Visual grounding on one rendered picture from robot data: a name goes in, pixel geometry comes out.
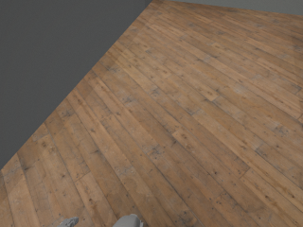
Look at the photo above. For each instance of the robot left hand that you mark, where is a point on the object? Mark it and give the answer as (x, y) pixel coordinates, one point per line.
(69, 222)

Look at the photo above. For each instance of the left robot thigh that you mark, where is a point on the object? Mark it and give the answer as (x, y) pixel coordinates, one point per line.
(129, 221)

